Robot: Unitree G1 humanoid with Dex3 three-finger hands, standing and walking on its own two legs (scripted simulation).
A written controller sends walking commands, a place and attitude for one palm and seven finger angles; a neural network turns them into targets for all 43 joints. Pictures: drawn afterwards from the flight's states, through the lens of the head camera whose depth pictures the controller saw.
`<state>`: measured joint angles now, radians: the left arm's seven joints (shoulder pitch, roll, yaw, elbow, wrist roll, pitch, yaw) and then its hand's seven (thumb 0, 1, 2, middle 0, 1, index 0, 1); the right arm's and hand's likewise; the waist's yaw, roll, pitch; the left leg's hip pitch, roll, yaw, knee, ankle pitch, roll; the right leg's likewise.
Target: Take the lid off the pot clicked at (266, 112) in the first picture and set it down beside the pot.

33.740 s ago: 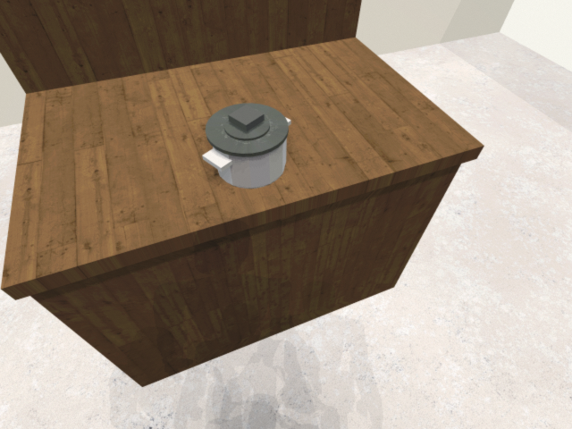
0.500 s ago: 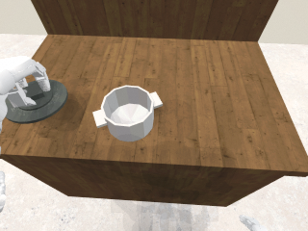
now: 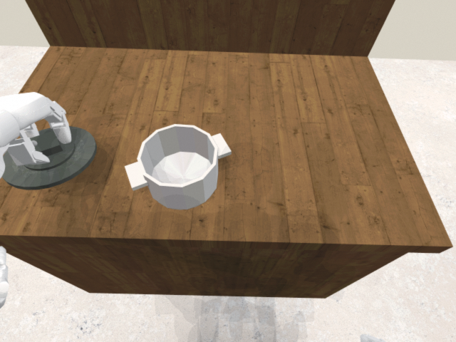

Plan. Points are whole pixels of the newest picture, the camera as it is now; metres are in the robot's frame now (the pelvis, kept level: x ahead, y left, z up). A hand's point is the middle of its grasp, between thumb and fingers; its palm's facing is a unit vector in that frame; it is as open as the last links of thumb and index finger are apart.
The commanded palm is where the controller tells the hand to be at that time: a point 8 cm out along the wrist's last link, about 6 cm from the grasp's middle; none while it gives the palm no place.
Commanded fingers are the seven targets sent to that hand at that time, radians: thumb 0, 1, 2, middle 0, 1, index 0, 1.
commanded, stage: lower the lid onto the table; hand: left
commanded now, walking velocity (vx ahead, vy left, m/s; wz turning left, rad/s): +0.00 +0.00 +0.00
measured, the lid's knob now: (44, 145) +0.43 +0.34 +0.08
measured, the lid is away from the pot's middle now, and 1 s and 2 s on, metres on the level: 0.23 0.24 0.25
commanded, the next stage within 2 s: open the fingers wide in 1.26 s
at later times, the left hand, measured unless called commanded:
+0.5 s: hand (42, 156) +0.41 +0.33 +0.07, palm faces -0.49 -0.14 -0.86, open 7.6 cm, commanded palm +0.43 +0.34 +0.13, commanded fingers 0.00 0.47 1.08 -0.90 -1.01 -0.94 -1.02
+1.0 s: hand (49, 160) +0.42 +0.34 +0.04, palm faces -0.51 -0.15 -0.85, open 7.6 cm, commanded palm +0.45 +0.35 +0.10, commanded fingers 0.00 0.47 1.08 -0.90 -1.01 -0.94 -1.02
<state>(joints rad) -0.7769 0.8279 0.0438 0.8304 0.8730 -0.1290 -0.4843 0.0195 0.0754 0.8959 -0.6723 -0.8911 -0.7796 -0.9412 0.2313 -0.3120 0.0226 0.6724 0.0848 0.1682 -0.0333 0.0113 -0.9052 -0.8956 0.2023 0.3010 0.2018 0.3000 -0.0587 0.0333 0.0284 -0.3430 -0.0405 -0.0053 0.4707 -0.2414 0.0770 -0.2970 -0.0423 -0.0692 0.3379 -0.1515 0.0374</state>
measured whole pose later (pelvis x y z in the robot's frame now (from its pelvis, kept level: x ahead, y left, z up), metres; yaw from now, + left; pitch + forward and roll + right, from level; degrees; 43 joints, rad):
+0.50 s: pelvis +0.00 +0.00 +0.00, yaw +0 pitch +8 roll -3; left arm -0.79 0.81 0.03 0.94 0.90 -0.18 -0.44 0.02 0.08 0.90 -0.67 -0.89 -0.78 -0.94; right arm 0.23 -0.30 0.02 0.67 0.09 0.17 -0.04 0.01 -0.90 -0.90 0.20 0.30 0.20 0.30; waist -0.06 0.03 0.02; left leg -0.39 -0.04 0.00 0.51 -0.26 0.08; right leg -0.34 -0.04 -0.06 0.37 -0.17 0.04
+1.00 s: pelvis +0.00 +0.01 -0.01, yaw -1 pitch +11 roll -3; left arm -0.80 0.83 0.06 1.03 0.93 -0.23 -0.39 0.02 0.07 0.89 -0.67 -0.90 -0.80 -0.95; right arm 0.27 -0.30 0.02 0.69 0.09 0.17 -0.06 0.01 -0.90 -0.90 0.20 0.30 0.20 0.30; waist -0.08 0.02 0.00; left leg -0.47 -0.03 0.01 0.58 -0.29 0.09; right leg -0.42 -0.03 -0.05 0.43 -0.19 0.04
